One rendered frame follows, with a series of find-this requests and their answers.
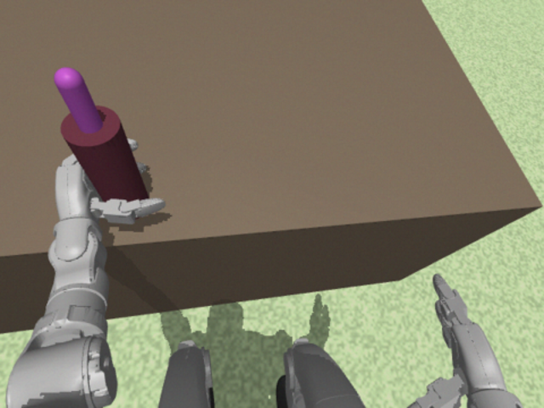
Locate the right robot hand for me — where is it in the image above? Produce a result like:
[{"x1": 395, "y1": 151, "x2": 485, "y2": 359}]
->
[{"x1": 407, "y1": 274, "x2": 507, "y2": 408}]

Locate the left robot hand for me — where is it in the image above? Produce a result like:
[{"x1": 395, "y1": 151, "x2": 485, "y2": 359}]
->
[{"x1": 55, "y1": 139, "x2": 166, "y2": 224}]

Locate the right robot arm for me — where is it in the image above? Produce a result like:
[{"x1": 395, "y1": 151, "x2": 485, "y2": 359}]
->
[{"x1": 467, "y1": 388, "x2": 524, "y2": 408}]

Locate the bottle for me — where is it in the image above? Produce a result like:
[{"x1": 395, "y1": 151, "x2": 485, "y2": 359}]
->
[{"x1": 54, "y1": 67, "x2": 150, "y2": 219}]

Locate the left robot arm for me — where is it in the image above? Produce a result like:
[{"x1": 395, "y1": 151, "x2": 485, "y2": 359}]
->
[{"x1": 6, "y1": 217, "x2": 117, "y2": 408}]

